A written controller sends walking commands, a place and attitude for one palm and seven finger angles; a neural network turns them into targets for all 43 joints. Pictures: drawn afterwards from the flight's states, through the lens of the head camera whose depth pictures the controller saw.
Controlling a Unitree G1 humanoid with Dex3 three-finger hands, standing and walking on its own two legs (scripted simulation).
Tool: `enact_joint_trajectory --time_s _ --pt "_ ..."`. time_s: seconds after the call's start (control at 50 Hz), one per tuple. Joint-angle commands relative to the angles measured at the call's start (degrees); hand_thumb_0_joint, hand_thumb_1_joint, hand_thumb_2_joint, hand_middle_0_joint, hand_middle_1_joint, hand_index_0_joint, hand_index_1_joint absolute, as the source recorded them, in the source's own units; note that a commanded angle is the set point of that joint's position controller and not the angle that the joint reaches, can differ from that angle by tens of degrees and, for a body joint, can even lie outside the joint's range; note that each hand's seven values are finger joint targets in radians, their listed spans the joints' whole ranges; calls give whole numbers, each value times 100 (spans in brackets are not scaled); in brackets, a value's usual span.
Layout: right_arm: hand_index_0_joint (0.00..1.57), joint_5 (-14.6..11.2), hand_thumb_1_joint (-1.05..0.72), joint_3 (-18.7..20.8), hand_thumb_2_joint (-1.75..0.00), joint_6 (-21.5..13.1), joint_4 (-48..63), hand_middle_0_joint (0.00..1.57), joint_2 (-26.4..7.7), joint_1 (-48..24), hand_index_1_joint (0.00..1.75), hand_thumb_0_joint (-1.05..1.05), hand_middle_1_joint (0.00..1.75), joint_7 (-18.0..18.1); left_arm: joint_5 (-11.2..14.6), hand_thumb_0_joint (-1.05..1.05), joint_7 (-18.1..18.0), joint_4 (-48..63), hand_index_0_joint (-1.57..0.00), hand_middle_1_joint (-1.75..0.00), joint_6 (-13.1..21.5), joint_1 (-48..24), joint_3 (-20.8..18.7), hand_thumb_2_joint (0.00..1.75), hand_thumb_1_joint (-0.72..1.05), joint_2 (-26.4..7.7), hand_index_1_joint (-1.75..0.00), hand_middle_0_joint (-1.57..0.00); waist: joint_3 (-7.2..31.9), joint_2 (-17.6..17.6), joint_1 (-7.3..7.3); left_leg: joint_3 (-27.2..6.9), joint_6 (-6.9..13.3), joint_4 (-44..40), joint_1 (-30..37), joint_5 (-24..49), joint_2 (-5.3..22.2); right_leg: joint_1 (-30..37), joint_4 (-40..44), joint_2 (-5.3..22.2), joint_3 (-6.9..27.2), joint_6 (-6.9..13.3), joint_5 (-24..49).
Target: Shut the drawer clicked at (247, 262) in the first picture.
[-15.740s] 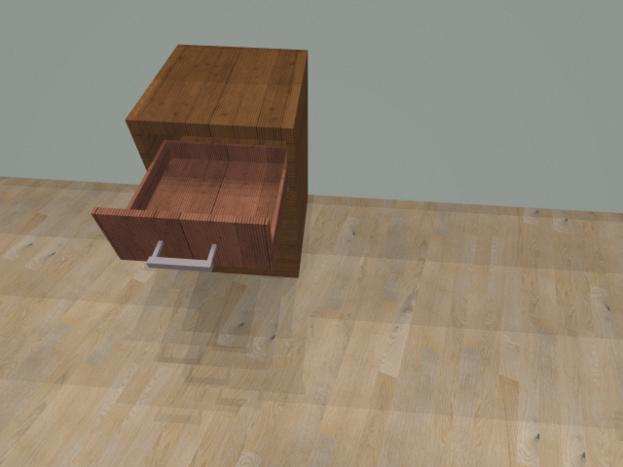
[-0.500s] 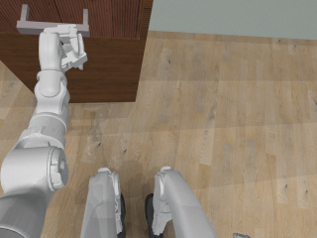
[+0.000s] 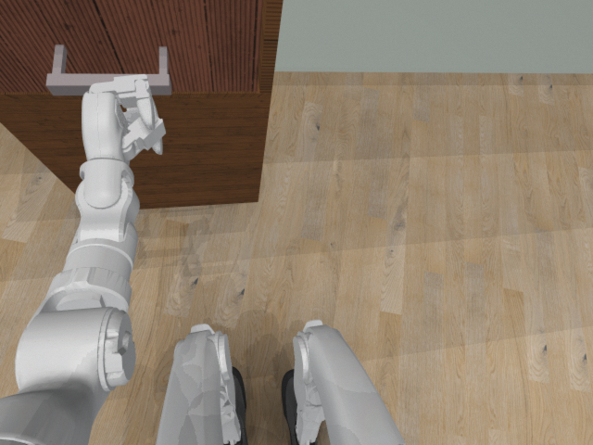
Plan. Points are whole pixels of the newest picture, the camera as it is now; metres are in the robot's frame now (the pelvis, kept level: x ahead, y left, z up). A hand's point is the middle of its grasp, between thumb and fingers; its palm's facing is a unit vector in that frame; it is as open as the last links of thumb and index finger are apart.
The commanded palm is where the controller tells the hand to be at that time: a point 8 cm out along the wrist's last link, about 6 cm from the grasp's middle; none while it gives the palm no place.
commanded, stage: pull the fist back off the drawer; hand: left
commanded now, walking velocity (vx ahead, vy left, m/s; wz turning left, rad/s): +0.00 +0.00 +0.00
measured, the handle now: (112, 70) +0.60 +0.21 +0.01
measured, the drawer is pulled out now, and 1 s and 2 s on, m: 0.00 0.00 0.00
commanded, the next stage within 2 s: draw the hand back to the body in 0.20 s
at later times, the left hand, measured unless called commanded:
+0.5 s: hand (133, 150) +0.45 +0.16 +0.07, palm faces +0.06 -1.00 -0.06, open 3.3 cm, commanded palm +0.41 +0.20 +0.08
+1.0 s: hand out of the picture +0.31 +0.21 +0.21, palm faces +0.18 -0.95 -0.24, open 3.2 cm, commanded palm +0.28 +0.26 +0.24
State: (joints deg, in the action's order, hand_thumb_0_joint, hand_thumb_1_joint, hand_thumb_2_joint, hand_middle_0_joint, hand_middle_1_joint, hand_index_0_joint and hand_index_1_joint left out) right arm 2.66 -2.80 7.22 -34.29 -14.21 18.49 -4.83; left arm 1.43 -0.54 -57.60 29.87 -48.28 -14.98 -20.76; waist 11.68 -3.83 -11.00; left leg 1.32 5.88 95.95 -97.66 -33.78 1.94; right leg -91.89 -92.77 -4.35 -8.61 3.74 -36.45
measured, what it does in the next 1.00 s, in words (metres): rises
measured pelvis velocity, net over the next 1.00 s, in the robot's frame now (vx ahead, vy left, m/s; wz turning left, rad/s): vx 0.06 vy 0.01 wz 0.10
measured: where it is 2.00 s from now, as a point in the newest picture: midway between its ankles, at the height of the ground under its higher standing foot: (268, 432)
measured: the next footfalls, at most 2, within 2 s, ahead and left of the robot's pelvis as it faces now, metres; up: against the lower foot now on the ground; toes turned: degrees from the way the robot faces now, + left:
none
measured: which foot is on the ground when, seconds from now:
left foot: down 0.00-1.00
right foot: down 0.00-1.00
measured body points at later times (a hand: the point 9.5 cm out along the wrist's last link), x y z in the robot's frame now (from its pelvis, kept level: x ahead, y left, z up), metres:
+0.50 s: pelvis +0.03 -0.01 +0.05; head +0.21 +0.01 +0.46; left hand +0.44 +0.21 +0.07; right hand +0.17 -0.25 -0.08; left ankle +0.07 +0.07 -0.52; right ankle +0.05 -0.09 -0.52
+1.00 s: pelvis +0.06 +0.01 +0.18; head +0.09 +0.01 +0.63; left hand +0.29 +0.26 +0.23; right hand +0.26 -0.21 +0.10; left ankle +0.07 +0.07 -0.52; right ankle +0.05 -0.09 -0.52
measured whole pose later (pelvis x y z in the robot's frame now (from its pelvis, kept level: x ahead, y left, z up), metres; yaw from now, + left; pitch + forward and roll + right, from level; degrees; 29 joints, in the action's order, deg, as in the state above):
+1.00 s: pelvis +0.06 +0.01 +0.18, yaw +6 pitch +11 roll -2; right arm -4.0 -2.8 8.1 -22.6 -13.9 14.2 4.6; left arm 5.0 -5.3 0.3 4.9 14.2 -0.4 -17.3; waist 8.5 -2.7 -1.2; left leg 1.8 4.5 51.8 -38.1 -24.5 -2.0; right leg -33.2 -49.0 -3.4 -3.8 2.6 -26.7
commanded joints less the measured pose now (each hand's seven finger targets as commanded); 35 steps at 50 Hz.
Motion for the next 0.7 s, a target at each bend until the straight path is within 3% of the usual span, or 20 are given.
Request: enact_joint_trajectory --time_s 0.0,0.06,0.12,0.16,0.18,0.22,0.26,0.28,0.3,0.34,0.36,0.38,0.44,0.52,0.58,0.62,0.64,0.68 --pt "20 -56 -90 497 -90 49 401 20 -1136 678 30 0 30 33 110 0 -16 1216 -140 -160 302 -1200 -71 90 90 -617 -160 -140 2951 -301 69 -1059 -371 -1255 3152 1308 49 1141 1242 55 628 -153 1005" --pt "20 -103 -90 537 -90 74 495 20 -1074 547 30 0 30 27 236 0 -6 1777 -140 -160 346 -974 92 90 90 -311 -160 -140 3157 -389 133 -1010 -385 -1265 3346 1576 27 1272 1254 82 656 -164 1238" --pt "20 -116 -90 589 -90 54 450 20 -1032 451 30 0 30 49 252 0 -61 2404 -140 -160 518 -1208 282 90 90 -196 -160 -140 3290 -418 45 -1021 -388 -1201 3589 1841 18 1292 1263 95 687 -190 1478" --pt "20 -104 -90 619 -90 -7 382 20 -1018 420 30 0 30 73 218 0 -120 2756 -140 -160 655 -1403 376 90 90 -171 -160 -140 3491 -673 27 -1062 -419 -1131 3899 2084 19 1152 1188 113 681 -189 1625" --pt "20 -93 -90 629 -90 -29 333 20 -1024 398 30 0 30 87 207 0 -148 2800 -140 -160 703 -1368 307 90 90 -266 -160 -140 3569 -724 51 -1073 -447 -1107 4012 2232 16 1133 1162 118 676 -176 1714" --pt "20 -82 -90 627 -90 -37 298 20 -1000 355 30 0 30 93 161 0 -163 2672 -140 -160 712 -1251 449 90 90 -114 -160 -140 3478 -635 23 -1026 -443 -1069 3945 2289 -7 1205 1170 119 679 -179 1787" --pt "20 -75 -90 633 -90 -35 283 20 -1002 312 30 0 30 84 121 0 -157 2520 -140 -160 656 -1019 531 90 90 12 -160 -140 3488 -766 83 -1068 -469 -1061 4074 2416 -5 1084 1107 145 648 -165 1839" --pt "20 -80 -90 631 -90 -10 284 20 -1005 291 30 0 30 86 126 0 -145 2316 -140 -160 574 -913 547 90 90 58 -160 -140 3451 -567 59 -1011 -435 -1003 3898 2362 -19 1191 1129 140 674 -180 1890" --pt "20 -111 -90 632 -90 25 404 20 -1025 282 30 0 30 83 168 0 -127 2589 -140 -160 489 -621 347 90 90 -176 -160 -140 3617 -578 249 -926 -438 -1129 3950 2405 -42 1581 1211 134 694 -166 1988" --pt "20 -219 -90 658 -90 77 761 20 -1038 181 30 0 30 95 308 0 -59 3558 -140 -160 301 119 78 90 90 -550 -160 -140 4429 -855 677 -823 -467 -1456 4613 2941 -89 2470 1391 149 785 -125 2580" --pt "20 -287 -90 640 -90 112 946 20 -994 118 30 0 30 89 426 0 -3 4036 -140 -160 155 646 40 90 90 -546 -160 -140 4708 -912 867 -775 -485 -1693 4949 3241 -116 2980 1554 169 804 -115 2923" --pt "20 -370 -90 637 -90 137 1088 20 -963 37 30 0 30 88 536 0 60 4489 -140 -160 -9 1027 128 90 90 -470 -160 -140 4773 -741 917 -753 -473 -1872 5087 3323 -113 3357 1739 178 829 -136 3131" --pt "20 -544 -90 588 -90 111 1297 20 -845 -73 30 0 30 192 811 0 232 5149 -140 -160 -540 2114 316 90 90 -258 -160 -140 4340 134 859 -572 -339 -2214 4659 3125 -155 4498 2248 222 961 -236 3767" --pt "20 -648 -90 543 -90 -132 1147 20 -771 -203 30 0 30 409 1053 0 370 5357 -140 -160 -827 2686 721 90 90 190 -160 -140 2909 961 497 -431 -244 -2521 4063 2255 -169 4952 2912 346 1116 -460 3804" --pt "20 -601 -90 524 -90 -373 930 20 -774 -308 30 0 30 516 1094 0 479 5234 -140 -160 -626 2636 1033 90 90 437 -160 -140 2123 619 322 -422 -270 -2644 4292 1931 -168 4466 3168 335 1068 -422 2935" --pt "20 -579 -90 520 -90 -466 896 20 -799 -362 30 0 30 563 1078 0 607 5048 -140 -160 -499 2762 1039 90 90 356 -160 -140 1712 523 345 -410 -284 -2768 4444 1762 -175 4306 3360 310 1038 -365 2429" --pt "20 -577 -90 514 -90 -508 910 20 -803 -399 30 0 30 569 1081 0 685 5123 -140 -160 -446 2724 1125 90 90 350 -160 -140 1529 257 362 -397 -276 -2841 4587 1775 -191 4260 3450 305 1052 -324 2326" --pt "20 -570 -90 499 -90 -539 1021 20 -819 -465 30 0 30 583 1041 0 810 5213 -140 -160 -428 2991 1008 90 90 101 -160 -140 1531 -79 552 -423 -299 -3109 5001 1859 -198 4429 3589 289 1001 -255 2220"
